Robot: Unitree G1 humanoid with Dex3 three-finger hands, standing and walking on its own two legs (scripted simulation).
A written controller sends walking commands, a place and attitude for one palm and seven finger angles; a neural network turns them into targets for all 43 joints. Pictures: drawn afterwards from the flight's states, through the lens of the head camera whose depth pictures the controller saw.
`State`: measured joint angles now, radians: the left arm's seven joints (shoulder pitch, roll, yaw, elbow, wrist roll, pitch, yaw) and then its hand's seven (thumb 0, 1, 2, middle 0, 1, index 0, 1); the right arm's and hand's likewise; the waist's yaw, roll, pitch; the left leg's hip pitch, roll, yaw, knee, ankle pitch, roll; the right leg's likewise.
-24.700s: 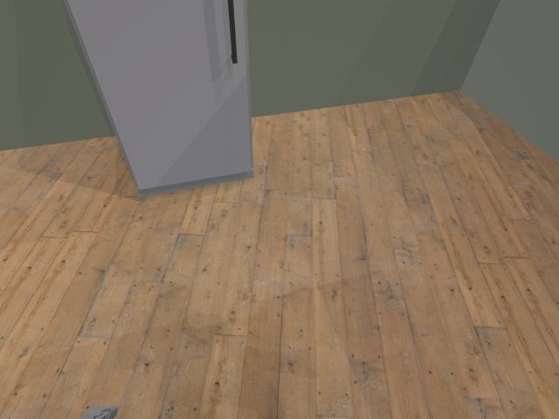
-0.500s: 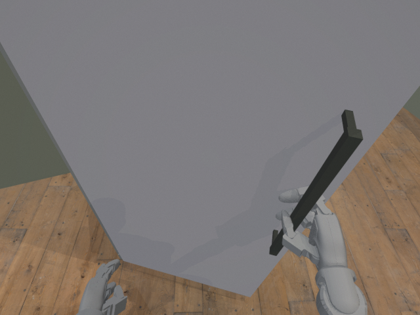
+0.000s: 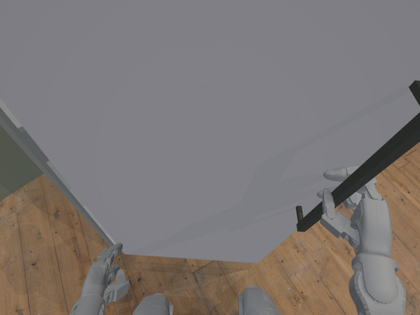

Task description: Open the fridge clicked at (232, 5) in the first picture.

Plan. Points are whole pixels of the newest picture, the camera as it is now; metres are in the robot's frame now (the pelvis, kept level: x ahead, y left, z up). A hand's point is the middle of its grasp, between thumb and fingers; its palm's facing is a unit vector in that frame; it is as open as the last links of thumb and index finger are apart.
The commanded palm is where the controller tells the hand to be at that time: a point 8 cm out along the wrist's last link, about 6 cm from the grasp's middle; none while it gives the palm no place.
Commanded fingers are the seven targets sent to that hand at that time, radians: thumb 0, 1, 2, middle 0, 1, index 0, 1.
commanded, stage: walk backward, drawing the door open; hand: right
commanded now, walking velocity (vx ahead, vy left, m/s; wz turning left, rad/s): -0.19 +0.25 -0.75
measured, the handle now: (341, 180) +0.33 -0.18 +0.12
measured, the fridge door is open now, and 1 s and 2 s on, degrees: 51 77 67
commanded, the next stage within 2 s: stop walking and hold the door back in 0.42 s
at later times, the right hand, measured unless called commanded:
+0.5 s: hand out of the picture +0.11 -0.10 +0.10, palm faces +0.58 +0.77 -0.28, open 5.8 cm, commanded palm +0.06 -0.12 +0.09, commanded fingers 0.00 -0.90 -0.90 0.45 1.40 0.45 1.40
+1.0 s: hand out of the picture +0.09 -0.09 +0.10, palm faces +0.68 +0.70 -0.23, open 5.2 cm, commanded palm +0.07 -0.14 +0.09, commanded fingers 0.00 -0.90 -0.90 0.45 1.40 0.45 1.40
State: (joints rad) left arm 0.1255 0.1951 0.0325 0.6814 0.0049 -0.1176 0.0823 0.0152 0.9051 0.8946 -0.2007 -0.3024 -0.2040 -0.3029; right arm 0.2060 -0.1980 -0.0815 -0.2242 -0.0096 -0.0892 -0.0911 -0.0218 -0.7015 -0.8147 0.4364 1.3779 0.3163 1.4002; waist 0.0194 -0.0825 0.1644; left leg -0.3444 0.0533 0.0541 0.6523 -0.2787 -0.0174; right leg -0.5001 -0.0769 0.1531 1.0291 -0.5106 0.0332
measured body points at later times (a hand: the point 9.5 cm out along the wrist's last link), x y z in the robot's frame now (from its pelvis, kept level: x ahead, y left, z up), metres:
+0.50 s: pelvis -0.05 +0.19 +0.01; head -0.01 +0.18 +0.46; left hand +0.18 +0.32 -0.09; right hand +0.08 -0.14 +0.11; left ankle +0.01 +0.33 -0.72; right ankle -0.06 -0.03 -0.72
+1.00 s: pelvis -0.14 +0.28 +0.01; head -0.11 +0.27 +0.46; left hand +0.15 +0.41 -0.08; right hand +0.05 -0.12 +0.11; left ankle -0.03 +0.34 -0.68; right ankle -0.19 +0.17 -0.72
